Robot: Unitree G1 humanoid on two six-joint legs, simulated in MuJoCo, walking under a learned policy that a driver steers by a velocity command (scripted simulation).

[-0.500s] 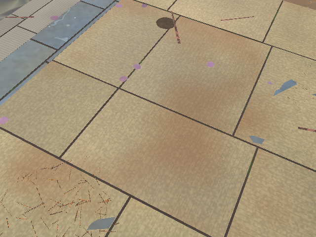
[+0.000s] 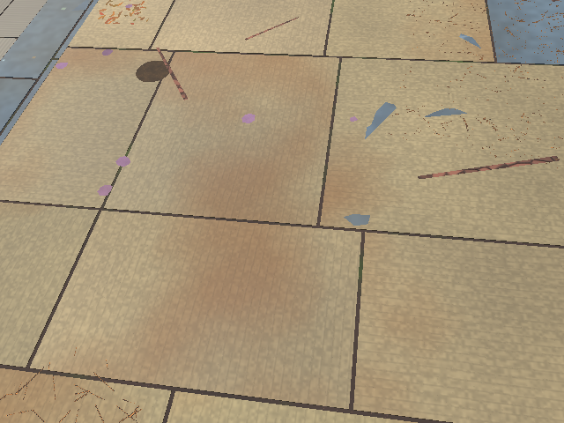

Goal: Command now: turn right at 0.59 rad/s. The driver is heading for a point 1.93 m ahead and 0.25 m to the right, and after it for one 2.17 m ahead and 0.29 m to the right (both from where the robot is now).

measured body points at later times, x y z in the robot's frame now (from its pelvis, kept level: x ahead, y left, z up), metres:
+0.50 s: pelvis -0.01 +0.03 +0.00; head +0.02 +0.05 +0.45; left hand +0.16 +0.28 -0.13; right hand +0.03 -0.26 -0.10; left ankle +0.01 +0.13 -0.74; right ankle -0.08 -0.09 -0.68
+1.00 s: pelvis -0.03 +0.01 +0.00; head -0.03 +0.00 +0.45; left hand +0.15 +0.22 -0.13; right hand -0.06 -0.26 -0.14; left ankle +0.01 +0.14 -0.74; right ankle -0.07 -0.08 -0.74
